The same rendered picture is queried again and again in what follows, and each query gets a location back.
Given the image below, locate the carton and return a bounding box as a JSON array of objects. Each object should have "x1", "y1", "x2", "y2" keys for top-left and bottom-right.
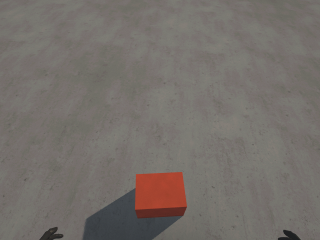
[{"x1": 135, "y1": 172, "x2": 187, "y2": 219}]

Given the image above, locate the left robot hand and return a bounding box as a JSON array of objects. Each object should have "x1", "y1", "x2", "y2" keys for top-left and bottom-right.
[{"x1": 39, "y1": 227, "x2": 64, "y2": 240}]

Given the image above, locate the right robot hand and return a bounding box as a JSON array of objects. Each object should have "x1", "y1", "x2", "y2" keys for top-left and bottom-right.
[{"x1": 278, "y1": 230, "x2": 301, "y2": 240}]

